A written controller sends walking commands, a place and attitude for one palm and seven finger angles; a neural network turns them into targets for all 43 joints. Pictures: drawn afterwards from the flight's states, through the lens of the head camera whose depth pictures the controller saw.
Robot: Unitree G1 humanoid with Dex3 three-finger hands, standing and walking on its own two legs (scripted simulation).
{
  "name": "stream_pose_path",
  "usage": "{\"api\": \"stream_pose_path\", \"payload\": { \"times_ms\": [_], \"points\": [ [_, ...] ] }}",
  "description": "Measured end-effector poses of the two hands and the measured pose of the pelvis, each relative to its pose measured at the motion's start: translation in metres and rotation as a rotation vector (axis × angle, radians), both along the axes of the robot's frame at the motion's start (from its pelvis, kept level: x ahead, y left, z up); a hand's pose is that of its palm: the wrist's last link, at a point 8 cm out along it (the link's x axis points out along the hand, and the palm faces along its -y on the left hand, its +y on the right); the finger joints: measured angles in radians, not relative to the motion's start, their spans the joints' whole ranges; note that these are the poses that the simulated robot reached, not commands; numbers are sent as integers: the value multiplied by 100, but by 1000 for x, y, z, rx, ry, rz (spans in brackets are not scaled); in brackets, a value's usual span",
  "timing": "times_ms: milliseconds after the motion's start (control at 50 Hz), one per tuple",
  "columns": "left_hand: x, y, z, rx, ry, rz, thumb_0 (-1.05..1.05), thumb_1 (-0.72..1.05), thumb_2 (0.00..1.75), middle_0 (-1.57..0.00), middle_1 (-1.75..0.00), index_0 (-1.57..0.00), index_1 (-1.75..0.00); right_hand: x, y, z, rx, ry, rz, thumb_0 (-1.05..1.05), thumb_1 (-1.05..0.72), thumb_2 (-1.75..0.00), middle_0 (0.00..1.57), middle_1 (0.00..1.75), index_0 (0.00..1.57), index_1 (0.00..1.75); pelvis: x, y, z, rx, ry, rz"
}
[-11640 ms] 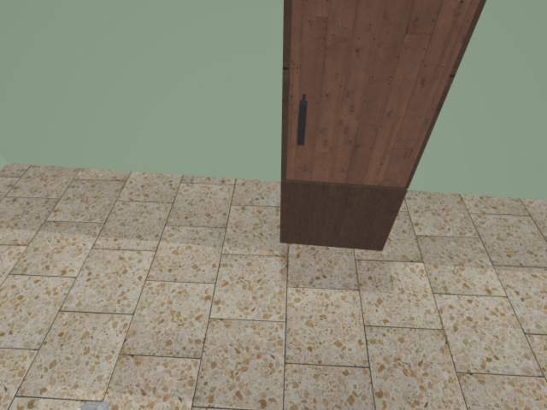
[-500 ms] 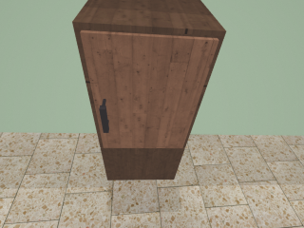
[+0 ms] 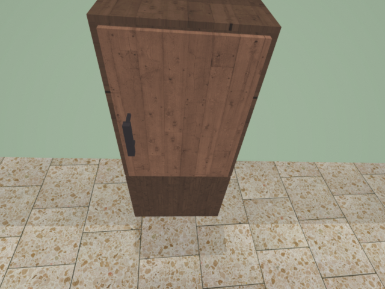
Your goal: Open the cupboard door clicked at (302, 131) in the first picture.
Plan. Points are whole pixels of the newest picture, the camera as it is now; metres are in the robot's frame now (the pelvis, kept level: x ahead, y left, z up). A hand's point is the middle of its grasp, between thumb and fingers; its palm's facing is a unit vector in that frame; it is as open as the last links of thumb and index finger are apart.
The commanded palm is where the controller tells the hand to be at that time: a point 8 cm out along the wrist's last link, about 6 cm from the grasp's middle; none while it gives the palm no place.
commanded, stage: look again from close up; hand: left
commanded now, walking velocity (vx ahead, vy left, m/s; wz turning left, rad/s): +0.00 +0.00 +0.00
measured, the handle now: (130, 135) +0.57 +0.23 -0.07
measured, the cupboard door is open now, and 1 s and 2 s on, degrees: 0 0 0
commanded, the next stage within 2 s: raise the hand with hooked fingers in 0.60 s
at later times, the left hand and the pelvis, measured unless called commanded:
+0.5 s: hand out of the picture -0.01 +0.16 -0.17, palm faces +0.02 -0.99 -0.16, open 7.4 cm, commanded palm none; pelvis +0.02 +0.00 +0.00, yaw +0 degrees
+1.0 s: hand (127, 238) +0.23 +0.15 -0.02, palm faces +0.09 -1.00 +0.01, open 7.9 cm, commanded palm +0.15 +0.23 -0.07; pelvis +0.00 -0.01 -0.06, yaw +0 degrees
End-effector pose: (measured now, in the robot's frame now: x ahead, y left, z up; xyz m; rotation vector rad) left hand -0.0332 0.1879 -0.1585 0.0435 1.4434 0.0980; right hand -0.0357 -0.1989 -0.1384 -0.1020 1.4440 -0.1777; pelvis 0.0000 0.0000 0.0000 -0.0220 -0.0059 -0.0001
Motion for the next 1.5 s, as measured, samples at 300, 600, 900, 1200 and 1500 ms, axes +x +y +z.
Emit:
{"api": "stream_pose_path", "payload": {
  "times_ms": [300, 600, 900, 1200, 1500],
  "points": [
    [10, 18, 11, 54, 13, -14, 1, 91, 90, -20, -30, -19, -30, 17, 1, -2, 9, 1, 19, 2, -92, -90, 20, 30, 20, 30, 6, 4, 4, 19, -2, -1],
    [28, 23, 15, 75, 5, -19, 1, 91, 90, -20, -30, -19, -30, 47, -13, -2, -11, -27, 50, 1, -92, -90, 20, 29, 20, 30, 20, 4, 5, 27, 1, -3],
    [198, 50, 130, 232, -986, 47, 5, 89, 87, -20, -34, -20, -34, 148, -54, 15, -114, -602, 101, 2, -92, -90, 20, 30, 20, 30, 13, -1, -19, 29, 100, 26],
    [172, 34, 73, 104, -1297, 45, 2, 52, 73, -23, -54, -23, -55, 263, -62, -6, -129, -904, 261, 1, -91, -90, 20, 29, 20, 30, -11, -32, -109, 13, 292, 4],
    [223, 57, 86, 22, -1332, -59, 1, 16, 59, -25, -77, -25, -77, 154, -57, -67, -87, -597, 121, 1, -90, -90, 20, 30, 20, 30, -27, -26, -109, -5, 322, -9]
  ]
}}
